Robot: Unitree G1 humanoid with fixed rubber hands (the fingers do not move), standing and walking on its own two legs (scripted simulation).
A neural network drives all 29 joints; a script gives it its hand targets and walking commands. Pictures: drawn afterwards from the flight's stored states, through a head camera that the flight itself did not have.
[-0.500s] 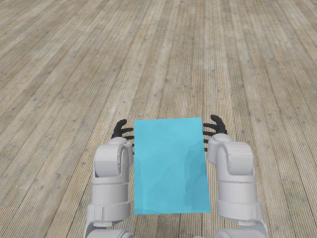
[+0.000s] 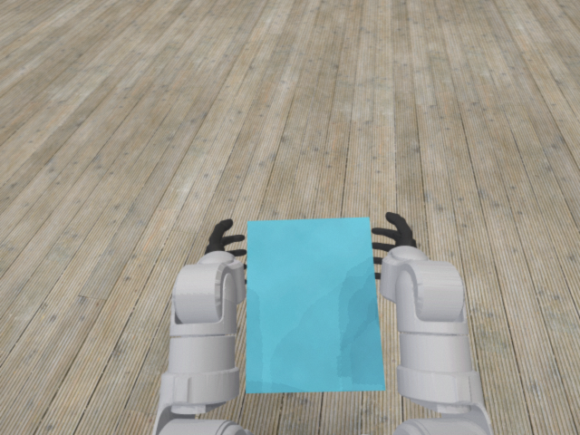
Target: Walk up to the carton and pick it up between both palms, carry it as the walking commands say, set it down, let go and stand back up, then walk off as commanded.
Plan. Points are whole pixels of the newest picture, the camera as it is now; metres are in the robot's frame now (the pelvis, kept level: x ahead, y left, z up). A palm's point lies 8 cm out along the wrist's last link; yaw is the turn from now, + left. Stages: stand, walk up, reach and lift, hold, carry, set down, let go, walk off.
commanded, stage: carry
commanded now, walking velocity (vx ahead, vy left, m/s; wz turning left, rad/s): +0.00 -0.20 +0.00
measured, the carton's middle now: (309, 303) +0.32 -0.01 -0.04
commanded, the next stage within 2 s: none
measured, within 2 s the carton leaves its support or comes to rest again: neither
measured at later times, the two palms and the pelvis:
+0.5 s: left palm (332, 332) +0.22 -0.03 +0.08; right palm (545, 325) +0.22 -0.27 +0.08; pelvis -0.09 -0.14 +0.00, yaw +0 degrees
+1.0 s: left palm (363, 410) +0.14 -0.05 +0.11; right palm out of the picture +0.14 -0.29 +0.11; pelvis -0.16 -0.17 +0.01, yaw +0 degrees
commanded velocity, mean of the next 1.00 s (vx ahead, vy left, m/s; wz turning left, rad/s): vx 0.00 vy -0.07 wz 0.00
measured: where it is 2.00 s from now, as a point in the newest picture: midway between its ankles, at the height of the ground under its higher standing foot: outside the picture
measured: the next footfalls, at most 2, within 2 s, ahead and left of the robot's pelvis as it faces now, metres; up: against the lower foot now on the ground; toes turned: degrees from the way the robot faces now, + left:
left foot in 0.08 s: +0.03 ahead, +0.08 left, +0.00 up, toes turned +9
right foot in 0.34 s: +0.00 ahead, -0.25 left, +0.00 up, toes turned -8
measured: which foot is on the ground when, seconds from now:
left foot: up 0.00-0.06, down 0.08-0.36, up 0.38-0.60, down 0.62-1.00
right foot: down 0.00-0.10, up 0.12-0.32, down 0.34-1.00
